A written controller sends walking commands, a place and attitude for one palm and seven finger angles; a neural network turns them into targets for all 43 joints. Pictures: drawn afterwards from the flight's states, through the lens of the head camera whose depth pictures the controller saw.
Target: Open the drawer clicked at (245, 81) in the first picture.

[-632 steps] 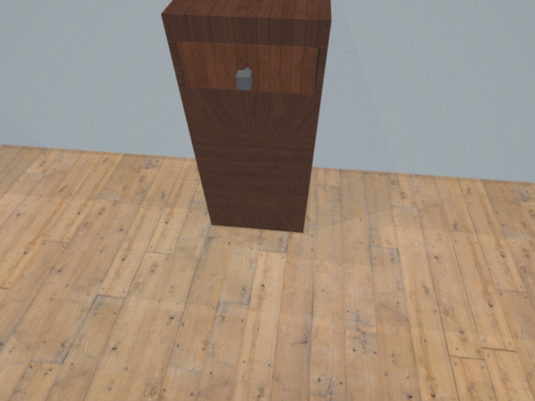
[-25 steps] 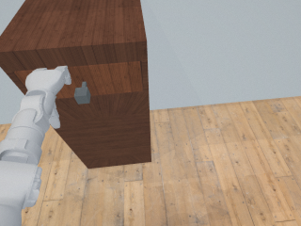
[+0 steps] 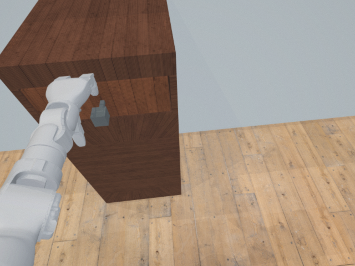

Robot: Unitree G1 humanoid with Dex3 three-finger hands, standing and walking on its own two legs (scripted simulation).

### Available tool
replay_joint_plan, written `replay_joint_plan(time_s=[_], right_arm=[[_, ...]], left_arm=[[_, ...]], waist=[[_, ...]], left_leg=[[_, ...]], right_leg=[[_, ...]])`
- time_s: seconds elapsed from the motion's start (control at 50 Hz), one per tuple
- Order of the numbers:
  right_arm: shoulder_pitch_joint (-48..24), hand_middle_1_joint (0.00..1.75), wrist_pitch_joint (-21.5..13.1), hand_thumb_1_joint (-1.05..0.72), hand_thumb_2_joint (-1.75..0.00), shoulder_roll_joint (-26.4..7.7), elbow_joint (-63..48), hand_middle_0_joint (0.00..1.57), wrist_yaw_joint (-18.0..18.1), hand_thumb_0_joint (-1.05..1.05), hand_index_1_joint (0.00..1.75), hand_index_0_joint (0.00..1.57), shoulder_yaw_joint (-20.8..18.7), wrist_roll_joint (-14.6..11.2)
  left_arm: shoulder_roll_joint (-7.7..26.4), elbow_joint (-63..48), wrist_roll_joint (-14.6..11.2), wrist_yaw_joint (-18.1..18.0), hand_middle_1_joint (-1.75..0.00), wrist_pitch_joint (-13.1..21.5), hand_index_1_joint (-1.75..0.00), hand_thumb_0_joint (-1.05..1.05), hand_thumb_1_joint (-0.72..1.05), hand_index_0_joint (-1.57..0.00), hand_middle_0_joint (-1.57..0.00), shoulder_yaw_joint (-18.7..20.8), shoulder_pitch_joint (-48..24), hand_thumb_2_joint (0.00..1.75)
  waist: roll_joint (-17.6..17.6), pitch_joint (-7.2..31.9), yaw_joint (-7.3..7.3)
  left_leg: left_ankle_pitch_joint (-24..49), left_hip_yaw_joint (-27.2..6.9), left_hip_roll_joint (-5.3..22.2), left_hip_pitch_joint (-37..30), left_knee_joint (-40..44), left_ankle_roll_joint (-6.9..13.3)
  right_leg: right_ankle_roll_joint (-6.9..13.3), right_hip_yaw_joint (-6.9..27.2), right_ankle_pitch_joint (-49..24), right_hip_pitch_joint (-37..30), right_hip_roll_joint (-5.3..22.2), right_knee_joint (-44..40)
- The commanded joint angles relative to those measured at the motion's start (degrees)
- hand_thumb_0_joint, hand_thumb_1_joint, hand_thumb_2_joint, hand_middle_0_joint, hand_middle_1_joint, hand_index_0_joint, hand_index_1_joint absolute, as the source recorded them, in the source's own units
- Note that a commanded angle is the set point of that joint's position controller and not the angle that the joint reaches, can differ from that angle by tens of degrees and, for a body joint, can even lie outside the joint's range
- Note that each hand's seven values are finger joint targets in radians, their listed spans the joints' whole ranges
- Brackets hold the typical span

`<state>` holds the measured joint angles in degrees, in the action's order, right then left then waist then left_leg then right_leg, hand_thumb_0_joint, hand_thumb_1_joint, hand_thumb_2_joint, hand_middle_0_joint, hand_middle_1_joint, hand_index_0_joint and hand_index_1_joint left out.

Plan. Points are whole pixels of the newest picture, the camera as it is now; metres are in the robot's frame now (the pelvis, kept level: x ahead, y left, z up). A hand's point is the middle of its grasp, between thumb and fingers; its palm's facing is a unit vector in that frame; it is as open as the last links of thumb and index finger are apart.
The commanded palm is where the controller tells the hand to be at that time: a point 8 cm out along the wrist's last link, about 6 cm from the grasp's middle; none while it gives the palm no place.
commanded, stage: move the hooked fingers above the handle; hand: left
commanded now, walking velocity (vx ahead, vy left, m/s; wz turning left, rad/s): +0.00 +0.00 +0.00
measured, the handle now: (101, 111) +0.51 +0.22 +0.03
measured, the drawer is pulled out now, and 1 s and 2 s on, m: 0.00 0.00 0.00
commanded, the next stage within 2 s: lower the fingers behind the handle in 1.32 s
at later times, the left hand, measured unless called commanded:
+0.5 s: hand (92, 111) +0.46 +0.21 +0.09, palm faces -0.11 -0.05 -0.99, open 13.9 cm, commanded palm +0.45 +0.24 +0.16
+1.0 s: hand (74, 119) +0.44 +0.25 +0.09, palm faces -0.15 -0.01 -0.99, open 13.8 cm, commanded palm +0.44 +0.24 +0.16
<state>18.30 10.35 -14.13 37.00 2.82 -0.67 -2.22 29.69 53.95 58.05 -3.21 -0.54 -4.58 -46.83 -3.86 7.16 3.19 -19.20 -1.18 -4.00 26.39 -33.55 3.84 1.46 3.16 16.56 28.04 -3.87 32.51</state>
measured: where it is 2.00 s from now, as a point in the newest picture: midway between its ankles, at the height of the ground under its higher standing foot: outside the picture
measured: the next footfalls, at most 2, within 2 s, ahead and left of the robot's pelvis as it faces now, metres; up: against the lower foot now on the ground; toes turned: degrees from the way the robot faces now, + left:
none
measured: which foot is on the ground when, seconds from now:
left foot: down 0.00-1.00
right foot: down 0.00-1.00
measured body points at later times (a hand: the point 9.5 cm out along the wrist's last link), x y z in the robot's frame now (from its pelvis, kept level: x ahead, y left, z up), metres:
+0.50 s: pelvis +0.00 +0.01 +0.00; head +0.05 +0.00 +0.44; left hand +0.46 +0.21 +0.14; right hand +0.05 -0.27 -0.13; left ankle -0.04 +0.08 -0.73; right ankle -0.02 -0.11 -0.73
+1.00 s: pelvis +0.00 +0.00 +0.00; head +0.05 +0.00 +0.45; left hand +0.44 +0.24 +0.14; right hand +0.08 -0.27 -0.12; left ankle -0.04 +0.08 -0.73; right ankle -0.02 -0.11 -0.73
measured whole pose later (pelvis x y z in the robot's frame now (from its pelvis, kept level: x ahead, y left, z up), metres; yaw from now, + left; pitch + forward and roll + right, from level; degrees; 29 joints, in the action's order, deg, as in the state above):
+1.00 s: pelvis +0.00 +0.00 +0.00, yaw +3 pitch +10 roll -1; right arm 17.1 8.5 -15.6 38.5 4.0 -1.8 -2.4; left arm 29.9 49.6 55.7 0.9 1.4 -11.0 -46.8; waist -2.3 5.1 2.1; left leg -18.5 -4.0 -4.8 24.9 -33.5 3.7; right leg 1.5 0.3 16.3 25.2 -2.9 31.2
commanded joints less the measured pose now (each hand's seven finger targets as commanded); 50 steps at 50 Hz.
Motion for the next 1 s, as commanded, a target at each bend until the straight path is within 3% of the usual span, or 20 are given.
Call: replay_joint_plan(time_s=[0.0,0.06,0.1,0.14,0.2,0.26,0.34,0.4,0.44,0.5,0.54,0.6,0.62,0.66,0.74,0.78,0.84,0.88,0.94,0.98], right_arm=[[1.06,0.3,-1.7,-0.9,-0.9,-8.97,-6.32,0.2,1.32,0.0,0.3,0.2,-3.87,0.55],[1.72,0.3,-2.71,-0.9,-0.9,-8.3,-5.4,0.2,1.19,0.0,0.3,0.2,-4.32,1.04],[2.25,0.3,-3.38,-0.9,-0.9,-8.25,-4.33,0.2,1.01,0.0,0.3,0.2,-4.56,1.28],[2.74,0.3,-3.71,-0.9,-0.9,-8.45,-3.26,0.2,0.76,0.0,0.3,0.2,-4.61,1.47],[2.86,0.3,-3.8,-0.9,-0.9,-8.76,-1.99,0.2,0.12,0.0,0.3,0.2,-4.46,1.08],[3.42,0.3,-3.45,-0.9,-0.9,-9.49,-1.53,0.2,-0.23,0.0,0.3,0.2,-4.45,0.57],[3.69,0.3,-2.86,-0.9,-0.9,-9.97,-2.23,0.2,-0.08,0.0,0.3,0.2,-4.93,0.56],[3.59,0.3,-2.56,-0.9,-0.9,-9.66,-2.89,0.2,0.38,0.0,0.3,0.2,-4.88,1.16],[3.43,0.3,-2.37,-0.9,-0.9,-9.48,-3.12,0.2,0.83,0.0,0.3,0.2,-4.51,1.38],[2.36,0.3,-2.68,-0.9,-0.9,-8.59,-3.94,0.2,1.17,0.0,0.3,0.2,-3.55,1.34],[1.35,0.3,-3.03,-0.9,-0.9,-8.31,-4.3,0.2,0.95,0.0,0.3,0.2,-3.27,1.81],[0.26,0.3,-3.14,-0.9,-0.9,-7.71,-4.46,0.2,0.23,0.0,0.3,0.2,-3.12,1.79],[0.62,0.3,-2.98,-0.9,-0.9,-7.94,-4.27,0.2,0.02,0.0,0.3,0.2,-3.29,1.74],[0.5,0.3,-2.54,-0.9,-0.9,-8.34,-4.09,0.2,-0.09,0.0,0.3,0.2,-3.25,1.59],[0.63,0.3,-2.22,-0.9,-0.9,-9.24,-3.97,0.2,0.69,0.0,0.3,0.2,-3.91,0.71],[0.82,0.3,-2.28,-0.9,-0.9,-9.9,-4.13,0.2,1.01,0.0,0.3,0.2,-4.21,0.16],[0.69,0.3,-2.63,-0.9,-0.9,-9.39,-4.35,0.2,1.19,0.0,0.3,0.2,-4.45,-0.46],[0.76,0.3,-2.89,-0.9,-0.9,-9.54,-3.57,0.2,1.63,0.0,0.3,0.2,-4.34,-0.1],[1.37,0.3,-3.37,-0.9,-0.9,-9.0,-3.09,0.2,2.08,0.0,0.3,0.2,-3.88,0.25],[1.88,0.3,-3.79,-0.9,-0.9,-9.02,-2.74,0.2,2.05,0.0,0.3,0.2,-3.87,0.33]], left_arm=[[16.14,-17.05,-0.13,-2.03,-1.2,5.92,-1.2,0.0,-0.5,-0.3,-0.3,5.84,-23.46,0.3],[18.33,-22.56,0.59,-6.1,-1.2,8.72,-1.2,0.0,-0.5,-0.3,-0.3,7.62,-30.7,0.3],[21.23,-21.54,1.22,-9.21,-1.2,8.39,-1.2,0.0,-0.5,-0.3,-0.3,10.97,-30.09,0.3],[20.99,-20.15,1.26,-11.45,-1.2,6.8,-1.2,0.0,-0.5,-0.3,-0.3,10.68,-31.78,0.3],[17.13,-12.0,1.13,-11.94,-1.2,2.14,-1.2,0.0,-0.5,-0.3,-0.3,7.24,-29.68,0.3],[10.23,-5.24,0.35,-8.48,-1.2,-2.3,-1.2,0.0,-0.5,-0.3,-0.3,0.39,-28.87,0.3],[3.17,-7.78,-1.17,-1.78,-1.2,-1.76,-1.2,0.0,-0.5,-0.3,-0.3,-5.73,-29.98,0.3],[6.37,-14.17,-1.91,0.37,-1.2,3.11,-1.2,0.0,-0.5,-0.3,-0.3,-2.58,-30.68,0.3],[12.47,-15.73,-1.59,-0.75,-1.2,6.27,-1.2,0.0,-0.5,-0.3,-0.3,2.64,-31.34,0.3],[22.18,-14.59,0.69,-6.65,-1.2,7.28,-1.2,0.0,-0.5,-0.3,-0.3,11.66,-30.11,0.3],[27.28,-16.14,2.08,-10.94,-1.2,6.04,-1.2,0.0,-0.5,-0.3,-0.3,16.3,-29.41,0.3],[25.35,-13.96,3.65,-14.79,-1.2,0.96,-1.2,0.0,-0.5,-0.3,-0.3,14.57,-26.32,0.3],[23.96,-12.45,3.73,-14.79,-1.2,-0.62,-1.2,0.0,-0.5,-0.3,-0.3,13.65,-24.97,0.3],[26.45,-13.49,2.72,-14.82,-1.2,-2.21,-1.2,0.0,-0.5,-0.3,-0.3,15.57,-25.52,0.3],[21.84,-11.75,0.73,-9.85,-1.2,-4.41,-1.2,0.0,-0.5,-0.3,-0.3,10.89,-23.95,0.3],[17.71,-11.17,-0.06,-6.31,-1.2,-4.54,-1.2,0.0,-0.5,-0.3,-0.3,7.03,-20.93,0.3],[2.84,-13.85,-1.44,-0.17,-1.2,-2.33,-1.2,0.0,-0.5,-0.3,-0.3,-6.63,-23.82,0.3],[3.78,-14.54,-2.39,2.37,-1.2,0.45,-1.2,0.0,-0.5,-0.3,-0.3,-6.24,-24.27,0.3],[5.93,-17.43,-3.15,3.17,-1.2,5.58,-1.2,0.0,-0.5,-0.3,-0.3,-4.91,-30.62,0.3],[10.65,-18.99,-2.29,0.68,-1.2,8.52,-1.2,0.0,-0.5,-0.3,-0.3,-0.88,-34.69,0.3]], waist=[[3.62,18.15,-0.62],[-1.62,20.85,-0.1],[-3.9,22.66,-0.74],[-3.56,24.1,-0.02],[-1.3,21.63,0.73],[1.83,18.91,2.62],[4.21,19.8,3.89],[2.09,22.38,2.64],[1.76,20.72,1.45],[0.37,18.28,-1.6],[-1.21,21.61,-3.86],[-3.71,24.91,-4.57],[-2.35,25.35,-4.07],[0.7,28.56,-4.33],[6.27,27.66,-1.46],[7.36,23.79,-0.34],[7.13,15.79,4.1],[4.53,11.78,3.96],[1.49,11.39,4.27],[-1.62,13.44,3.44]], left_leg=[[25.84,0.21,2.33,-7.21,0.92,-0.52],[27.14,-0.99,2.59,-10.63,0.15,-1.26],[29.23,-1.25,2.61,-11.89,-0.58,-2.12],[30.84,-1.5,2.56,-12.33,-1.02,-2.7],[27.34,-1.09,2.55,-10.31,-0.39,-2.76],[26.13,-0.72,2.79,-10.11,0.03,-2.27],[28.76,-1.78,3.24,-14.06,-0.36,-1.66],[32.41,-2.41,3.03,-16.11,-1.31,-1.7],[30.28,-2.06,2.69,-12.91,-1.09,-1.68],[26.77,-1.92,2.32,-5.9,0.04,-2.12],[28.96,-1.31,2.15,-4.62,0.03,-2.73],[31.86,0.06,2.35,-5.06,-0.03,-3.61],[32.77,0.29,2.59,-5.65,-0.06,-3.54],[33.34,0.59,2.74,-5.99,0.54,-3.11],[31.39,1.51,2.83,-7.24,1.55,-1.34],[30.52,1.29,2.88,-8.81,1.87,-0.78],[27.73,0.08,3.04,-12.92,1.65,-0.39],[23.81,-0.69,2.86,-13.94,1.86,-0.48],[19.58,-1.43,2.0,-13.0,1.34,-0.55],[19.07,-2.34,1.91,-12.3,0.67,-1.32]], right_leg=[[1.04,-1.54,-21.15,-12.17,1.75,-1.25],[1.49,-1.97,-17.23,-8.36,1.27,-0.38],[1.77,-2.39,-16.72,-7.13,0.95,0.45],[1.79,-2.9,-16.88,-6.64,0.77,0.75],[1.57,-3.51,-15.33,-5.72,0.76,0.37],[1.13,-3.59,-15.38,-4.75,1.0,-1.05],[0.9,-3.32,-16.34,-4.65,1.13,-2.21],[0.87,-2.76,-18.1,-5.37,1.11,-1.39],[1.3,-2.43,-17.97,-6.63,1.09,-0.96],[2.11,-2.8,-16.18,-7.87,1.0,0.96],[2.44,-2.75,-17.99,-10.92,0.84,1.87],[2.28,-2.88,-20.88,-12.99,1.02,2.58],[2.04,-3.02,-21.56,-13.13,0.97,2.33],[1.51,-2.45,-23.91,-17.12,1.23,1.85],[0.45,-1.83,-27.19,-19.74,1.79,-0.57],[0.08,-2.17,-26.23,-17.38,1.78,-1.8],[-0.08,-2.54,-20.43,-9.18,1.66,-4.62],[0.21,-2.5,-16.01,-5.32,1.55,-5.3],[0.91,-2.03,-12.44,-3.58,1.9,-4.88],[1.56,-2.13,-10.56,-2.0,1.61,-2.97]])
